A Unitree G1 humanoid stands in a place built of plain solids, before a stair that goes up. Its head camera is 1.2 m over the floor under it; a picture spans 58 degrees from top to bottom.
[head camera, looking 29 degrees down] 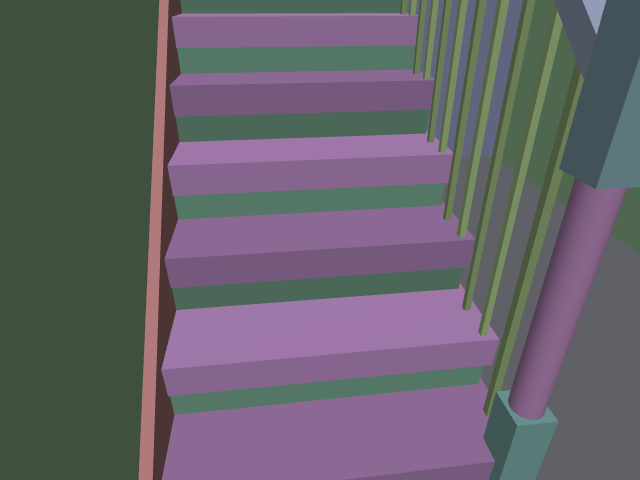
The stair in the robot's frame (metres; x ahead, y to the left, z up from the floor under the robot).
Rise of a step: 0.19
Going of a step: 0.22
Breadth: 0.91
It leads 7 degrees to the left of straight ahead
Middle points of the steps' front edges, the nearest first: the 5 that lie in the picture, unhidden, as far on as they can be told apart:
0.86 -0.05 0.38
1.08 -0.02 0.57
1.30 0.01 0.76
1.52 0.04 0.96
1.74 0.07 1.15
